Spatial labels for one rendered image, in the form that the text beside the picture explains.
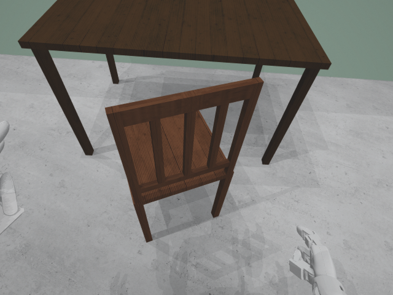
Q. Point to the robot left hand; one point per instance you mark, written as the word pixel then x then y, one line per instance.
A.
pixel 9 210

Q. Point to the right robot forearm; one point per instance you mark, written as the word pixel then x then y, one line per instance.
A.
pixel 327 285

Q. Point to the chair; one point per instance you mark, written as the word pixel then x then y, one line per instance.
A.
pixel 166 147

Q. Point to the robot right hand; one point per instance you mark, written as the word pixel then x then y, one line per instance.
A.
pixel 316 262

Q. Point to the table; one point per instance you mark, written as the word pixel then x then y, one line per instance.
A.
pixel 255 32

